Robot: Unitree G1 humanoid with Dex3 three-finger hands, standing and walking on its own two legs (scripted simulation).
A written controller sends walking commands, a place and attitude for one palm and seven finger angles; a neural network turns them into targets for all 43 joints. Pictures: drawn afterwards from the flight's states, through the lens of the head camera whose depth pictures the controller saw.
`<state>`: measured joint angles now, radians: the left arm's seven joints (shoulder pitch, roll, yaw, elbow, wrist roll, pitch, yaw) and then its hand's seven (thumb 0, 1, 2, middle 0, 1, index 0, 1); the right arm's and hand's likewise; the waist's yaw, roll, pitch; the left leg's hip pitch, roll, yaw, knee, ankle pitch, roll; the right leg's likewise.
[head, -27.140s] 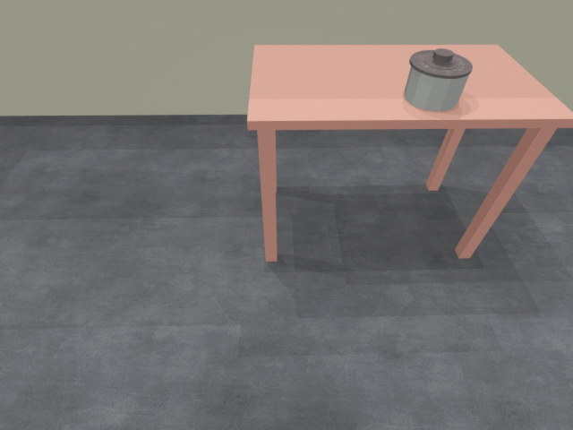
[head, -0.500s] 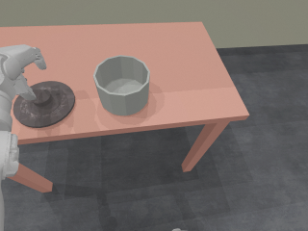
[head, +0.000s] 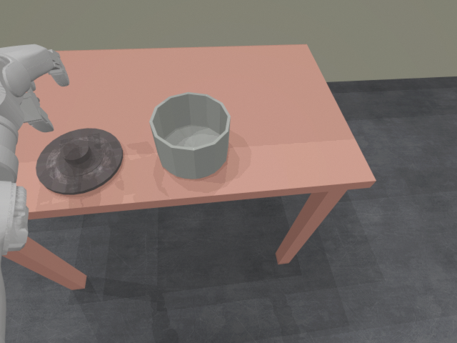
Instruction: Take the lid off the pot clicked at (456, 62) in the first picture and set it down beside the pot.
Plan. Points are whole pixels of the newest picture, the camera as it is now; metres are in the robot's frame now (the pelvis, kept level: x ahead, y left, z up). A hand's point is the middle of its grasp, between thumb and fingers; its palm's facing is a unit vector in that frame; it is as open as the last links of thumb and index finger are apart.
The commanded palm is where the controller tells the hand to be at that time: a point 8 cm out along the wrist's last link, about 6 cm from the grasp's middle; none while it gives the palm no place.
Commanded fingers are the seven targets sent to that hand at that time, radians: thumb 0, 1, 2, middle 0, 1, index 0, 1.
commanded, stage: raise the empty hand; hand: left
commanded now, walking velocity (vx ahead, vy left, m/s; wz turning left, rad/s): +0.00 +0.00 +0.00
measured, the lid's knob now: (76, 152) +0.50 +0.29 +0.00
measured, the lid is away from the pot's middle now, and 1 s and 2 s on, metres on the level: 0.24 0.24 0.24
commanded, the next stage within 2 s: draw the hand back to the body in 0.10 s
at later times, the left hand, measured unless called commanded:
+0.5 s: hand (37, 114) +0.46 +0.28 +0.14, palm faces -0.34 -0.07 -0.94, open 11.0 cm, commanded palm +0.44 +0.28 +0.21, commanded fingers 0.00 -0.00 0.63 -0.34 -0.87 -0.34 -0.87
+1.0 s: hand (52, 109) +0.41 +0.22 +0.19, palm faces +0.30 -0.92 -0.25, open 10.8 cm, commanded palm +0.36 +0.27 +0.20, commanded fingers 0.00 0.25 0.70 -0.30 -0.72 -0.30 -0.72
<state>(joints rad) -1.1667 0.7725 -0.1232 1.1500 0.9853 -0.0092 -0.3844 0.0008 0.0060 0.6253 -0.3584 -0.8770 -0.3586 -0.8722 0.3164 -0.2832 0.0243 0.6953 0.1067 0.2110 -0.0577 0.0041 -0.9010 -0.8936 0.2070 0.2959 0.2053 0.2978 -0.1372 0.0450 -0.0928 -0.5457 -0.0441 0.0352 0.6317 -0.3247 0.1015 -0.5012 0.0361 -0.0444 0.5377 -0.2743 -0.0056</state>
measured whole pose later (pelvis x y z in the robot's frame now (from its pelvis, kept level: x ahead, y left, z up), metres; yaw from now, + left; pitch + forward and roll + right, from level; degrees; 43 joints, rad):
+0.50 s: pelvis +0.00 +0.01 +0.00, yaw +0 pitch +11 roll -3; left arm -0.98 0.74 -0.09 0.95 0.94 -0.03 -0.39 0.00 0.01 0.63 -0.36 -0.88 -0.36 -0.87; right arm 0.31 -0.28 0.02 0.67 0.10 0.24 -0.03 0.01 -0.90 -0.89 0.21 0.30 0.20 0.30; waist -0.11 0.05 -0.08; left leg -0.48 -0.06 0.04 0.59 -0.31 0.11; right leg -0.44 0.02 -0.04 0.51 -0.27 0.00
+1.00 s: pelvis +0.00 -0.02 +0.02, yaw -1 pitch +1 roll -1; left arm -0.52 0.47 0.25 0.47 -0.02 -0.08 0.04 0.00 0.07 0.65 -0.35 -0.83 -0.34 -0.83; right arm 0.23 -0.24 0.06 0.62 0.05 0.02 -0.04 0.01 -0.90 -0.89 0.21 0.30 0.21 0.30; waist -0.02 0.00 0.01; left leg -0.19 -0.03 0.05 0.43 -0.26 0.06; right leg -0.17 0.05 -0.02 0.37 -0.22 -0.04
